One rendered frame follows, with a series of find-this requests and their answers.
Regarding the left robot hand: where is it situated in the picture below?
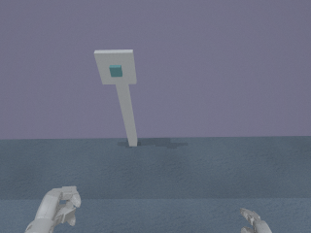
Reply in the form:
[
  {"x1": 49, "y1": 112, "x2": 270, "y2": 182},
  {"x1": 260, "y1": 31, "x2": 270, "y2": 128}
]
[{"x1": 34, "y1": 185, "x2": 82, "y2": 226}]

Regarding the right robot hand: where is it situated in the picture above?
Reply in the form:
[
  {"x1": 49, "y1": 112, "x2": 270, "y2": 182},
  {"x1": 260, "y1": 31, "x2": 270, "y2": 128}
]
[{"x1": 239, "y1": 208, "x2": 272, "y2": 233}]

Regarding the panel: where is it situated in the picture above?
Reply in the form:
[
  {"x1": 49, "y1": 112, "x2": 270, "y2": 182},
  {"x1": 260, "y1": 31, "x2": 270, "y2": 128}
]
[{"x1": 94, "y1": 50, "x2": 138, "y2": 147}]

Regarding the button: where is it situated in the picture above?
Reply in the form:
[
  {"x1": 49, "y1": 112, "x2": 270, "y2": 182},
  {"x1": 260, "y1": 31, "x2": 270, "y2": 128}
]
[{"x1": 109, "y1": 65, "x2": 122, "y2": 78}]

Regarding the left robot forearm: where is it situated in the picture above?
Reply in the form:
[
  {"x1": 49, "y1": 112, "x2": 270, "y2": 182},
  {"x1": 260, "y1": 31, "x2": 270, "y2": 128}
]
[{"x1": 24, "y1": 217, "x2": 54, "y2": 233}]

